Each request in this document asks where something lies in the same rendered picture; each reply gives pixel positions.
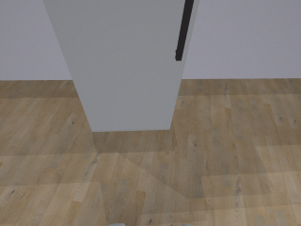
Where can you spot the handle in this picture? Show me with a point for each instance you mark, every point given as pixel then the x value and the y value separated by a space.
pixel 186 15

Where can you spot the fridge door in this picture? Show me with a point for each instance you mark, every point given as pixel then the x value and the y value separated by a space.
pixel 122 58

